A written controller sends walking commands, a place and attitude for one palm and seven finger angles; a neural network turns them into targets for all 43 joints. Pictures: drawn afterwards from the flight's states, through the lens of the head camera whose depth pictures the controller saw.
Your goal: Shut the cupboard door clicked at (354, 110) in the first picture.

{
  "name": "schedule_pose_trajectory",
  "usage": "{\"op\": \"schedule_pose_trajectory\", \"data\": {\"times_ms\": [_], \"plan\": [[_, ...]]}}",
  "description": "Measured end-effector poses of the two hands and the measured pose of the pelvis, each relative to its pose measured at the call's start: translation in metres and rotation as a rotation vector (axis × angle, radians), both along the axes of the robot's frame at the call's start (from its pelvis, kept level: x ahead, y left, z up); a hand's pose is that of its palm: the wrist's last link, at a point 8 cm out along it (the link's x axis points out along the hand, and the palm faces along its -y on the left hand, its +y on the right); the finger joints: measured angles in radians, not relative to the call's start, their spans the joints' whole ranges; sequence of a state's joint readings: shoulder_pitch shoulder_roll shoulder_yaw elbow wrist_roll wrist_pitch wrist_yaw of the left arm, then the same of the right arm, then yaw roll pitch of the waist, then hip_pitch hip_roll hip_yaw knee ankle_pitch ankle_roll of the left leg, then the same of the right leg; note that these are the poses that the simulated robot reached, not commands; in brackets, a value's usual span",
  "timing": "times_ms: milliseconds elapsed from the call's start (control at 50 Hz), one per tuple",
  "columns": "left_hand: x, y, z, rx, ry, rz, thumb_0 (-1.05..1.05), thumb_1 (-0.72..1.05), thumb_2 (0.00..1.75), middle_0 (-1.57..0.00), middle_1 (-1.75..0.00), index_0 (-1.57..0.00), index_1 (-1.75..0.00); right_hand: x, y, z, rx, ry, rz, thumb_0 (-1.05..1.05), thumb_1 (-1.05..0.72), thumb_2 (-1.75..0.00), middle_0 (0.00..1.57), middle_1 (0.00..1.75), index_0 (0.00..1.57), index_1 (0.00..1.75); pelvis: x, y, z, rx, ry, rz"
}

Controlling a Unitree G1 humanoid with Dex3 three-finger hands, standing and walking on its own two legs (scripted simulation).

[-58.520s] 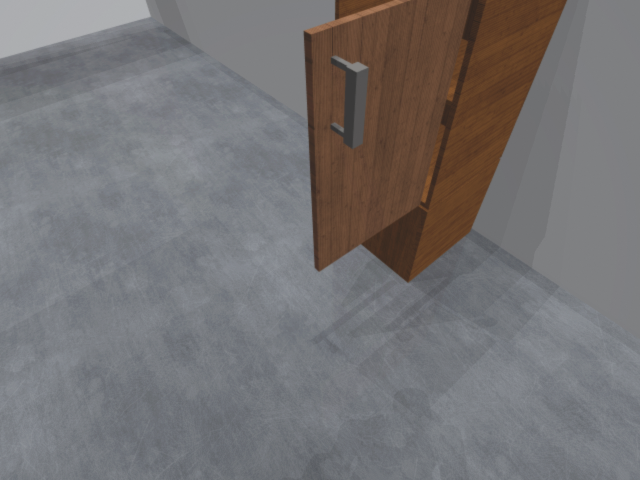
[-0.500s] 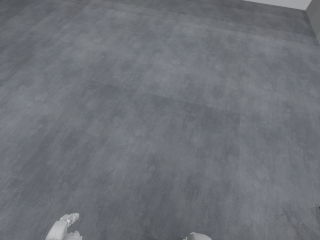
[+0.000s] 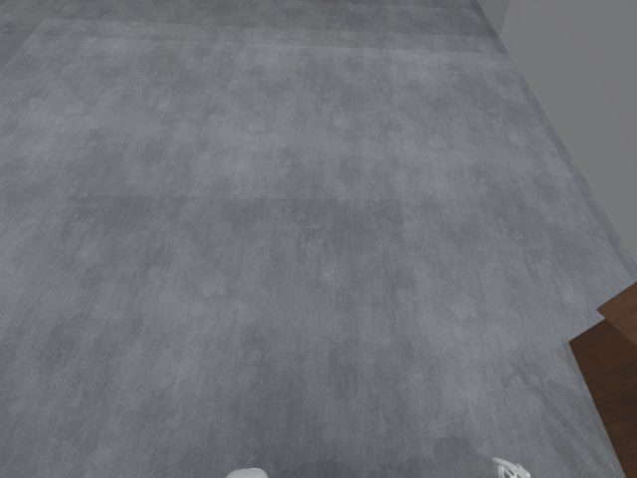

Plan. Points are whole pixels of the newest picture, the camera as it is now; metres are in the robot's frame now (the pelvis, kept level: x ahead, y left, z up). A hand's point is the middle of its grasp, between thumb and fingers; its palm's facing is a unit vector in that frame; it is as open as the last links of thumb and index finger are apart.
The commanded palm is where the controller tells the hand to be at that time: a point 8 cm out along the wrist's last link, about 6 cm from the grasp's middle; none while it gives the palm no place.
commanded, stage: turn to face it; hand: left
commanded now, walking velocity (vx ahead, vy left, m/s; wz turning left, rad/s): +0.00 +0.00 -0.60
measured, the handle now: out of the picture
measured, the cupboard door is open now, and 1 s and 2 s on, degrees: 31 31 31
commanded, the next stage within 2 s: take the last steps up to it in 1.50 s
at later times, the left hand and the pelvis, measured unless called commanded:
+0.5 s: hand (219, 430) +0.19 +0.15 -0.14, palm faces -0.32 -0.91 -0.28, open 7.4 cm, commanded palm none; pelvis +0.01 -0.01 +0.00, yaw -19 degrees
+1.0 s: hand (238, 389) +0.25 +0.14 -0.15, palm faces -0.55 -0.81 -0.21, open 7.4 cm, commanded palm none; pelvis +0.05 +0.01 +0.01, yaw -36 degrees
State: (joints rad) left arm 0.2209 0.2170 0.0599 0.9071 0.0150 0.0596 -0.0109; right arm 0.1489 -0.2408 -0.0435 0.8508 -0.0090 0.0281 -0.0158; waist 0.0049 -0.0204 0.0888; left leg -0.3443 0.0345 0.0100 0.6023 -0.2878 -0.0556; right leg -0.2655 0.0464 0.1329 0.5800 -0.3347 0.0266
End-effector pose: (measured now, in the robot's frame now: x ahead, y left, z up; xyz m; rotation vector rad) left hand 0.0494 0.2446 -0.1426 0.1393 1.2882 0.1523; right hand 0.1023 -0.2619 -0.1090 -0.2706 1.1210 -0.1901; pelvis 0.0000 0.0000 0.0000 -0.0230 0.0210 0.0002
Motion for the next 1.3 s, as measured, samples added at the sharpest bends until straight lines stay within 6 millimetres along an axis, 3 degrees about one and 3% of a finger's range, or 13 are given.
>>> {"op": "schedule_pose_trajectory", "data": {"times_ms": [120,220,300,420,520,660,800,940,1040,1160,1220,1300], "plan": [[0.033,0.024,0.003,-0.001,-0.006,-0.072,0.01,0.91,0.90,-0.20,-0.30,-0.20,-0.30,-0.024,0.020,0.013,-0.013,0.016,-0.044,0.00,-0.90,-0.90,0.20,0.30,0.21,0.30,0.004,0.014,0.008,-0.017,-0.013,-0.088],[0.069,0.026,0.018,0.009,-0.046,-0.149,0.01,0.91,0.90,-0.20,-0.30,-0.20,-0.30,-0.054,0.023,0.014,0.002,0.058,-0.124,0.00,-0.90,-0.90,0.20,0.30,0.21,0.30,0.007,0.017,0.016,-0.030,-0.009,-0.147],[0.100,0.014,0.026,0.025,-0.079,-0.229,0.01,0.91,0.90,-0.20,-0.30,-0.19,-0.30,-0.082,0.017,0.006,0.025,0.086,-0.209,0.00,-0.90,-0.90,0.20,0.30,0.21,0.30,0.008,0.014,0.015,-0.025,-0.009,-0.203],[0.142,-0.026,0.031,0.060,-0.167,-0.364,0.01,0.91,0.90,-0.20,-0.30,-0.19,-0.30,-0.127,-0.006,-0.024,0.072,0.119,-0.342,0.01,-0.90,-0.90,0.20,0.30,0.21,0.30,0.011,-0.006,-0.001,0.009,-0.019,-0.284],[0.146,-0.051,0.038,0.067,-0.168,-0.416,0.01,0.91,0.90,-0.20,-0.30,-0.20,-0.30,-0.142,-0.018,-0.028,0.080,0.151,-0.421,0.01,-0.91,-0.90,0.20,0.30,0.20,0.30,0.012,-0.009,0.003,0.008,-0.022,-0.337],[0.149,-0.061,0.029,0.033,-0.090,-0.483,0.01,0.91,0.90,-0.20,-0.30,-0.20,-0.30,-0.130,-0.015,-0.009,0.065,0.093,-0.469,0.01,-0.91,-0.90,0.20,0.30,0.20,0.30,0.021,-0.006,0.011,0.027,-0.008,-0.416],[0.175,-0.048,0.002,-0.006,-0.046,-0.518,0.01,0.91,0.90,-0.20,-0.30,-0.20,-0.30,-0.118,0.007,-0.002,0.005,0.046,-0.516,0.01,-0.91,-0.90,0.20,0.30,0.20,0.30,0.042,0.014,0.000,0.011,-0.001,-0.502],[0.209,-0.053,0.014,-0.006,-0.044,-0.597,0.01,0.91,0.90,-0.20,-0.30,-0.20,-0.30,-0.137,0.035,0.008,0.025,0.082,-0.582,0.00,-0.90,-0.90,0.20,0.30,0.21,0.30,0.051,0.016,0.013,-0.011,-0.002,-0.590],[0.230,-0.077,0.025,0.011,-0.066,-0.676,0.01,0.91,0.90,-0.20,-0.30,-0.20,-0.30,-0.160,0.043,0.000,0.068,0.097,-0.667,0.00,-0.90,-0.90,0.20,0.30,0.21,0.30,0.051,0.010,0.014,-0.008,-0.002,-0.654],[0.247,-0.127,0.029,0.037,-0.150,-0.794,0.01,0.91,0.90,-0.20,-0.30,-0.20,-0.30,-0.201,0.039,-0.031,0.135,0.114,-0.782,0.00,-0.90,-0.90,0.20,0.30,0.21,0.30,0.044,-0.011,-0.002,0.017,-0.019,-0.725],[0.242,-0.145,0.035,0.045,-0.170,-0.824,0.01,0.91,0.90,-0.20,-0.30,-0.20,-0.30,-0.214,0.033,-0.038,0.151,0.144,-0.827,0.01,-0.90,-0.90,0.20,0.30,0.21,0.30,0.042,-0.016,-0.001,0.011,-0.023,-0.745],[0.232,-0.154,0.041,0.052,-0.134,-0.842,0.01,0.91,0.90,-0.20,-0.30,-0.20,-0.30,-0.215,0.025,-0.029,0.151,0.133,-0.859,0.01,-0.91,-0.90,0.20,0.30,0.20,0.30,0.044,-0.021,0.010,0.030,-0.021,-0.781]]}}
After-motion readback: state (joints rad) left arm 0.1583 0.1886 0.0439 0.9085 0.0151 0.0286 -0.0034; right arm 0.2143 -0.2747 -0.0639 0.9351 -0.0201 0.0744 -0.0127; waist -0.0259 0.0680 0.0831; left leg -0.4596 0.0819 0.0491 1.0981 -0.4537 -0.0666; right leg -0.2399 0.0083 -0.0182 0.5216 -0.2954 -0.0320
